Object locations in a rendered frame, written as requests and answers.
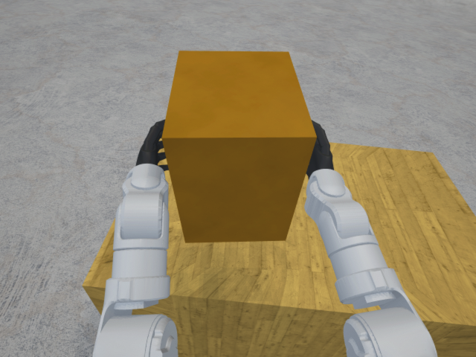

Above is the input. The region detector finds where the pedestal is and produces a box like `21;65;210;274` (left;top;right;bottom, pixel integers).
82;138;476;357

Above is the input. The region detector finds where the carton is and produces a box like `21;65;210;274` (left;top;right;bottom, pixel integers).
162;51;317;243

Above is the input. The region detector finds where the left robot forearm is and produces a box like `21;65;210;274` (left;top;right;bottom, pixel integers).
92;164;170;357

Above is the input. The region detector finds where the robot right upper arm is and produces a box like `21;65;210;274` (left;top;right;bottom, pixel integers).
344;306;436;357

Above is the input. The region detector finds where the right robot hand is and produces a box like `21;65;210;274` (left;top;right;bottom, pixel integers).
306;120;334;179

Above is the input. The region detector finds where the right robot forearm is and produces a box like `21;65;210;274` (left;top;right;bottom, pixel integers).
304;169;437;357

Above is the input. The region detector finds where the robot left upper arm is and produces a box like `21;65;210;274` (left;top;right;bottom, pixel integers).
94;314;178;357

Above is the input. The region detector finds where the left robot hand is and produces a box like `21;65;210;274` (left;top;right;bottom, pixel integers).
136;120;169;171

